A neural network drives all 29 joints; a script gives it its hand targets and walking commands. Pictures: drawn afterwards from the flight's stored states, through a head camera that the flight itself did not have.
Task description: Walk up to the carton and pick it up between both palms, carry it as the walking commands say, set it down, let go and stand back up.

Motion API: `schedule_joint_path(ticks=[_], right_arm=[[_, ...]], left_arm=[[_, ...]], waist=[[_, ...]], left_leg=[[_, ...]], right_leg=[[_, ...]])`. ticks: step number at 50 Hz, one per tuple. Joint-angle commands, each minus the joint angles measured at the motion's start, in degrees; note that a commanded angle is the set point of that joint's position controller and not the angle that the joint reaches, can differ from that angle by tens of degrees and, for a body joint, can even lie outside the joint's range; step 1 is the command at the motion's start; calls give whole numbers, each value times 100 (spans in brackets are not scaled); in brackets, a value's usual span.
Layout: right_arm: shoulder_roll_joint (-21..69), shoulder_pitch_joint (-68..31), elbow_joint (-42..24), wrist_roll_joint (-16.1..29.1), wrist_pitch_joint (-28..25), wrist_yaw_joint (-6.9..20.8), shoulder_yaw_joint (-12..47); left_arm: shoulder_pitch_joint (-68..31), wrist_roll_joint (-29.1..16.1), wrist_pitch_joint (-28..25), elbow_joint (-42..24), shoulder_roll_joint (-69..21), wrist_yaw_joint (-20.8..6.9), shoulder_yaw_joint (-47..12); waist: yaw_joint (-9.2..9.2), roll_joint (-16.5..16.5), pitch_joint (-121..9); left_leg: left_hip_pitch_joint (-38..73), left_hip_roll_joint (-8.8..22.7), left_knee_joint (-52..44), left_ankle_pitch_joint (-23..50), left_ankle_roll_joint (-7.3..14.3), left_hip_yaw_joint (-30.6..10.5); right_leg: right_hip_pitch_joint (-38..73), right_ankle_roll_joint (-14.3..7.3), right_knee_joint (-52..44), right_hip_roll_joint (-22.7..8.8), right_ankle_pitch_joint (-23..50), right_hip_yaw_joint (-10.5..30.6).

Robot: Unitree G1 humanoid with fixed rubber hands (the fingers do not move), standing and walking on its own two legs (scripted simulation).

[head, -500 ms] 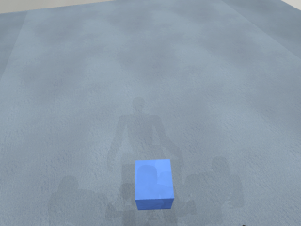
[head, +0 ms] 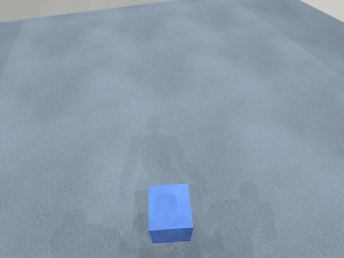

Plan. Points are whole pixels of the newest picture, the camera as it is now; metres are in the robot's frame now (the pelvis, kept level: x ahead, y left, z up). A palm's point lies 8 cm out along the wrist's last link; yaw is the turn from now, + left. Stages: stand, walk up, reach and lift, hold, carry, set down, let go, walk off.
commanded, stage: walk up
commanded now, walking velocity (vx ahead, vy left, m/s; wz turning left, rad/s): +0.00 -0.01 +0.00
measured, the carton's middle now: (170, 214) +0.43 +0.04 -0.64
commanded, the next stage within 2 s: stand in 0.44 s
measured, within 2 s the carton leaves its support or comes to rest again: neither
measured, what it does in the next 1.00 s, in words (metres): stands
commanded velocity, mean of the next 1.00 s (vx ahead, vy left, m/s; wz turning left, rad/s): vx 0.00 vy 0.00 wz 0.00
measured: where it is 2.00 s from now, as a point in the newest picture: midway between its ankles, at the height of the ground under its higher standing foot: outside the picture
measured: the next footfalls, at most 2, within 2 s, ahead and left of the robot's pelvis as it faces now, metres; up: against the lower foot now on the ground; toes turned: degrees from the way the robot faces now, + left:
none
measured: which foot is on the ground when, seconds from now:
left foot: down 0.00-1.00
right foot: down 0.00-1.00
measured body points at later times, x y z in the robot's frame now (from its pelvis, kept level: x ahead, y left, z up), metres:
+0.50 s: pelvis -0.01 +0.00 +0.00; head +0.00 +0.01 +0.45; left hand +0.06 +0.25 -0.14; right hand +0.06 -0.25 -0.14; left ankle -0.03 +0.11 -0.73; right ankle -0.03 -0.12 -0.73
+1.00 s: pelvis -0.04 +0.00 -0.02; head +0.05 -0.01 +0.42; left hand +0.12 +0.23 -0.14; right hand +0.15 -0.22 -0.14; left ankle -0.03 +0.11 -0.73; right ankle -0.03 -0.12 -0.73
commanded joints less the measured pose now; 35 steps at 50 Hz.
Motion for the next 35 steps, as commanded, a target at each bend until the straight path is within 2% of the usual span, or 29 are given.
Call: schedule_joint_path(ticks=[1,2,3,4,6,8,9,11,12,13,14,15,16,17,18,19,20,21,22,24,25,27,28,29,31,32,33,34,35], right_arm=[[-570,413,-134,85,-158,-38,-78],[-772,78,-155,35,-167,-29,-149],[-787,286,-218,30,-168,-14,-136],[-667,41,-166,48,-164,-48,-156],[-579,127,-190,10,-104,-52,-103],[-429,298,-82,-5,-102,-97,-89],[-634,89,-85,7,-114,-91,-131],[-681,85,-159,-26,-108,-63,-77],[-453,203,-111,-22,-122,-87,-60],[-496,386,-49,-28,-111,-88,-67],[-550,209,-26,-28,-123,-78,-100],[-533,205,-43,-12,-115,-56,-120],[-441,306,-85,-42,-119,-54,-115],[-477,398,-41,-68,-101,-69,-115],[-620,108,1,-36,-133,-52,-110],[-591,287,-70,-64,-146,-63,-115],[-565,65,-45,-35,-144,-78,-75],[-502,338,-22,-53,-171,-79,-77],[-618,275,-42,-70,-195,-71,-94],[-477,417,109,-44,-202,-71,-15],[-386,502,124,-79,-188,-48,-4],[-581,351,99,-36,-184,-86,-35],[-549,428,48,-10,-217,-60,-19],[-364,448,196,-11,-246,-60,4],[-467,302,59,30,-252,-89,-9],[-468,272,152,-10,-259,-84,-13],[-500,406,183,-19,-237,-89,10],[-648,-1604,-1828,492,-90,-117,294],[-813,-2733,-3151,555,127,-84,360]], left_arm=[[203,-23,-155,-249,645,84,254],[295,-37,-145,-96,709,92,191],[195,-15,-149,-225,682,55,223],[101,-8,-123,-153,646,112,262],[77,50,-99,-143,679,94,224],[164,5,-140,-118,553,83,256],[59,-5,-106,-133,681,113,242],[129,8,-116,-181,687,90,229],[97,-9,-87,-130,641,99,287],[-66,-4,-99,-151,638,83,212],[149,12,-98,-83,565,71,205],[-52,47,-58,-47,644,106,180],[20,16,-31,-72,501,71,207],[2,8,-91,-120,551,51,157],[69,-7,-118,-105,644,72,171],[218,6,-165,-93,612,65,198],[-35,-11,-122,-87,639,78,213],[-19,7,-137,-131,685,93,233],[247,-25,-150,-73,599,80,205],[31,-42,-130,25,652,67,238],[136,-58,-110,-11,512,16,223],[106,-45,-61,-29,613,71,254],[216,-42,-107,-34,580,62,227],[256,-52,-147,52,589,48,234],[257,-80,-142,73,642,94,270],[175,-84,-150,59,615,82,250],[148,-54,-127,-9,638,57,275],[-1863,-22,208,-2019,638,-166,201],[-2633,-209,447,-2669,1083,-209,447]], waist=[[-80,-455,-690],[-22,-9,-507],[-18,-138,-358],[42,-505,-339],[-62,-316,-401],[-66,-89,-275],[-68,-340,-303],[-61,-96,-295],[-31,-193,-240],[-76,-39,-143],[10,-84,-137],[-78,-307,-63],[-68,-46,94],[-50,-99,206],[-6,-105,-254],[-95,-68,-386],[-31,-102,-160],[-52,-481,-271],[-20,37,-300],[-57,-144,-130],[-38,257,25],[36,43,110],[57,-328,-174],[46,-247,-280],[26,-219,-530],[-3,192,-320],[-39,228,-195],[87,-39,0],[60,-158,-77]], left_leg=[[933,339,-570,1755,14,-599],[994,421,-544,2196,61,-552],[819,451,-532,2305,4,-579],[750,524,-497,1896,74,-543],[873,318,-587,1481,115,-485],[805,404,-704,1380,89,-494],[819,505,-662,1423,170,-605],[826,357,-598,1097,128,-490],[648,421,-666,1278,127,-479],[705,381,-656,1505,104,-579],[769,425,-842,1134,105,-537],[755,424,-841,957,147,-634],[565,548,-906,633,153,-713],[580,415,-828,875,93,-694],[767,542,-717,1198,168,-532],[752,332,-680,1237,83,-575],[571,378,-724,1137,132,-579],[629,397,-689,1325,103,-668],[660,397,-824,1301,63,-633],[722,518,-940,1042,232,-868],[716,564,-929,696,211,-753],[378,698,-1020,825,257,-938],[737,622,-948,777,295,-777],[878,514,-867,1272,219,-745],[892,590,-690,1419,269,-737],[882,571,-721,1460,278,-702],[692,607,-676,1370,303,-719],[-1441,-263,178,448,19,-1161],[-1171,-262,294,345,225,-1262]], right_leg=[[122,-314,-740,-666,2961,819],[-11,-217,-700,-525,2979,622],[-93,-266,-598,-485,2846,549],[-166,-189,-669,-460,2775,412],[-259,-278,-746,-546,2759,687],[-355,-273,-709,-540,2319,667],[-307,-267,-681,-457,2373,495],[-444,-275,-919,-562,2375,797],[-277,-238,-770,-529,2500,630],[-342,-263,-736,-524,2364,626],[-437,-220,-685,-415,2074,522],[-695,-304,-771,-469,1749,733],[-671,-256,-872,-432,1348,639],[-691,-247,-838,-470,1416,703],[-316,-275,-730,-436,2189,445],[-315,-223,-825,-526,2080,653],[-364,-280,-716,-519,2373,596],[-314,-269,-774,-519,2133,676],[-205,-213,-727,-501,2131,519],[-499,-267,-604,-481,1599,448],[-708,-272,-606,-485,1343,471],[-626,-245,-511,-364,1391,322],[-518,-250,-590,-459,1557,311],[-558,-231,-487,-478,1945,398],[-404,-241,-516,-515,2144,362],[-434,-244,-545,-460,1947,424],[-435,-225,-535,-530,1984,384],[-1647,13,-58,-243,374,-69],[-1623,-50,105,-155,110,-109]])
